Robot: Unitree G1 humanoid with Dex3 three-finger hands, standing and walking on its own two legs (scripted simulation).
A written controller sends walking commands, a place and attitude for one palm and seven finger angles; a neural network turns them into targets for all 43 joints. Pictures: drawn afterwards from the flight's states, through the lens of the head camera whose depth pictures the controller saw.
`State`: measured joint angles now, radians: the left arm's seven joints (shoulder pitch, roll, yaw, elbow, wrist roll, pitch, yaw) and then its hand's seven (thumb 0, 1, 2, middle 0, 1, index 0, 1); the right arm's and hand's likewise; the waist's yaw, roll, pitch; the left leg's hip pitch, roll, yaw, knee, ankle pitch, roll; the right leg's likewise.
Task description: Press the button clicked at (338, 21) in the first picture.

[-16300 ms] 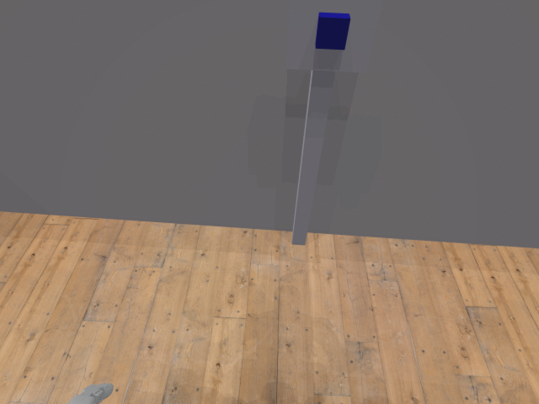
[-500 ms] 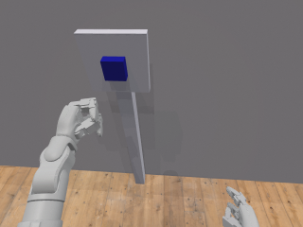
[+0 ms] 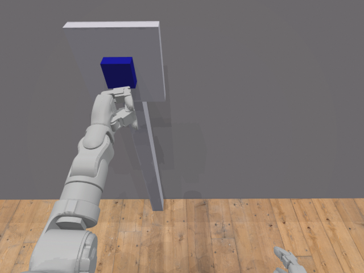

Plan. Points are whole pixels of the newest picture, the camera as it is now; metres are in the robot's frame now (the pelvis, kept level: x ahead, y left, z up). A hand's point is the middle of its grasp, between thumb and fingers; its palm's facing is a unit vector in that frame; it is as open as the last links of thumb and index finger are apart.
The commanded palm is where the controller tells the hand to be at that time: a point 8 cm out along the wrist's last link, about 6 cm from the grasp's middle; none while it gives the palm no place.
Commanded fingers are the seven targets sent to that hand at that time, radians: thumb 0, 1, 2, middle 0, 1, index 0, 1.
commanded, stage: aim a knuckle at the button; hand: left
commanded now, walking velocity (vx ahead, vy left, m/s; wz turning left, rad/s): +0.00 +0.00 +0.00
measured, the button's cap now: (120, 72) +0.53 +0.17 +0.18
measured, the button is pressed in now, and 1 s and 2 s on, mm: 0 0 10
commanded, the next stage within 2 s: press the button with the knuckle in 0.74 s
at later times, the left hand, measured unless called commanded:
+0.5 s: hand (131, 114) +0.42 +0.12 +0.14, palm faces +0.02 -1.00 -0.02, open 3.1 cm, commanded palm +0.39 +0.18 +0.15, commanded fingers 0.00 0.90 0.90 -1.30 -1.50 -1.30 -1.50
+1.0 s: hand (128, 113) +0.42 +0.13 +0.14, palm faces +0.02 -1.00 -0.01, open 3.1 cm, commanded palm +0.40 +0.19 +0.15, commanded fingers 0.00 0.90 0.90 -1.30 -1.50 -1.30 -1.50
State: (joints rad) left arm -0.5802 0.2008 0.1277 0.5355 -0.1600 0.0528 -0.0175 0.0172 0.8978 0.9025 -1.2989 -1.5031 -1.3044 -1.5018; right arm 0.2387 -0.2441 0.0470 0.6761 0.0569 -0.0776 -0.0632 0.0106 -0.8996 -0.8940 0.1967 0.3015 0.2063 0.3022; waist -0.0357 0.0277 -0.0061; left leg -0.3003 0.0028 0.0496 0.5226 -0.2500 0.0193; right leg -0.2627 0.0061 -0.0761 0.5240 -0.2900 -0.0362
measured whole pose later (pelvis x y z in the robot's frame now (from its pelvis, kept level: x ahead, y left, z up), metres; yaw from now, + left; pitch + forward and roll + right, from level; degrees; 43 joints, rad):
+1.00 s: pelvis +0.00 +0.00 +0.00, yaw +0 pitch +2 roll +0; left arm -0.61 0.22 0.16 0.66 -0.15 -0.06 -0.04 0.02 0.90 0.90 -1.30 -1.50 -1.31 -1.50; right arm 0.27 -0.24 0.04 0.66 0.06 -0.05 -0.05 0.01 -0.90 -0.89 0.20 0.30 0.21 0.30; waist -0.03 0.02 -0.02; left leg -0.32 0.01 0.05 0.54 -0.26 0.02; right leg -0.28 0.01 -0.07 0.53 -0.29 -0.04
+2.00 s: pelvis -0.02 +0.01 -0.01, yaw +0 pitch +8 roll -1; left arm -1.01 0.34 0.23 1.21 -0.11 -0.25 -0.04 -0.01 0.87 1.01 -1.30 -1.50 -1.31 -1.50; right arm 0.38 -0.27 0.03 0.74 0.03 -0.10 -0.02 0.01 -0.90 -0.89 0.20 0.30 0.21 0.30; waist -0.11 0.02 -0.04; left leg -0.52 0.01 0.03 0.64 -0.26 0.03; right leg -0.46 0.01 -0.09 0.61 -0.29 -0.03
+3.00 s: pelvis +0.00 +0.00 -0.01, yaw -2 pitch +6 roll +0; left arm -0.70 0.21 0.21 0.83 -0.14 -0.18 -0.05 0.01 0.90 0.92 -1.30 -1.50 -1.31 -1.50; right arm 0.34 -0.26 0.02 0.65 0.05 -0.08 -0.01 0.01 -0.90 -0.89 0.20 0.30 0.21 0.30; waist -0.06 0.04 -0.07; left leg -0.42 0.02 0.07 0.61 -0.29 0.03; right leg -0.38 0.02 -0.05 0.60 -0.31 -0.03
